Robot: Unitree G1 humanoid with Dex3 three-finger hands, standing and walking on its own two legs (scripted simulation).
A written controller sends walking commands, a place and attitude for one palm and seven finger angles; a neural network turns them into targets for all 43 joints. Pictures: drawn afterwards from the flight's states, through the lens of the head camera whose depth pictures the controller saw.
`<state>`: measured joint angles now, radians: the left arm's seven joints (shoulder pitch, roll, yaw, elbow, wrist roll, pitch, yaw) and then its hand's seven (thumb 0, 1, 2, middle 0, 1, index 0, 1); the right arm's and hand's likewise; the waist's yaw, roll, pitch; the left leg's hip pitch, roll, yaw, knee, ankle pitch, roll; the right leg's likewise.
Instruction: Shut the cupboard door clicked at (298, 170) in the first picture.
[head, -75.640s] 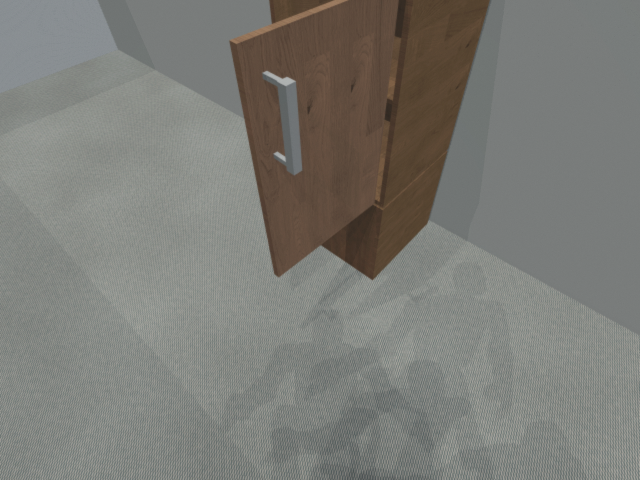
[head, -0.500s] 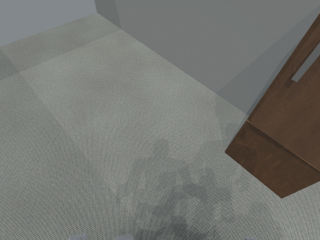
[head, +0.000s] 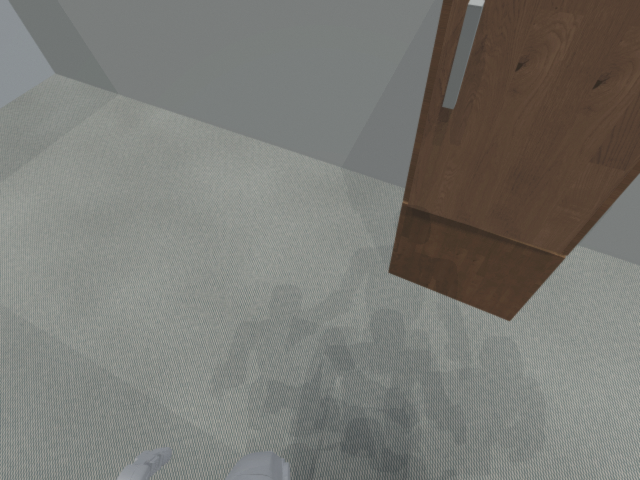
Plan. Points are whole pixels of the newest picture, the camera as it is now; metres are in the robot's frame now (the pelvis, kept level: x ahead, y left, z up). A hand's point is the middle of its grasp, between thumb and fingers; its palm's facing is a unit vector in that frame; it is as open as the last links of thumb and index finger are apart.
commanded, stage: turn to face it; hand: left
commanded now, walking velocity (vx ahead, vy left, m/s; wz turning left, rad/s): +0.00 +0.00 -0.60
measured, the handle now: (464, 52) +0.75 -0.21 +0.11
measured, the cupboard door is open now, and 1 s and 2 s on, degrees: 2 2 2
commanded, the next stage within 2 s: take the last steps up to it in 0.56 s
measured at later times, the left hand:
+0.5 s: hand (187, 446) +0.18 +0.21 -0.15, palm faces -0.24 -0.95 -0.19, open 7.4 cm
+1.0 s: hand (211, 459) +0.16 +0.18 -0.18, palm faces -0.41 -0.90 -0.14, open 7.4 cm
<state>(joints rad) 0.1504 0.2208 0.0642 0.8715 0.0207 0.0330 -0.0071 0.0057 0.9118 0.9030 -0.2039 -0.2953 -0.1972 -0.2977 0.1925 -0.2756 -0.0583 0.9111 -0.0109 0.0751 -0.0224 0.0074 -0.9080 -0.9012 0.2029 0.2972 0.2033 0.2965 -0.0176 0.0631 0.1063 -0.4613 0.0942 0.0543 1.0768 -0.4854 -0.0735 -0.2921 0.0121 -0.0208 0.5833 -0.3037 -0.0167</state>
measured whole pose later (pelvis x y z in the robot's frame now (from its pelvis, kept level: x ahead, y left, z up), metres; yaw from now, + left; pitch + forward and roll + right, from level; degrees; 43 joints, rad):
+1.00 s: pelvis +0.05 +0.03 +0.00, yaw -24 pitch +0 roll -2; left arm 0.25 0.21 0.07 1.01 0.04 0.06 -0.03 0.01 0.91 0.90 -0.21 -0.30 -0.20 -0.30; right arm 0.33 -0.18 -0.02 0.96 -0.04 -0.03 -0.03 0.00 -0.91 -0.90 0.20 0.30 0.20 0.30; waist -0.05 -0.03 0.01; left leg -0.27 0.07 0.14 0.60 -0.33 0.03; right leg -0.39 0.01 0.01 0.96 -0.43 -0.03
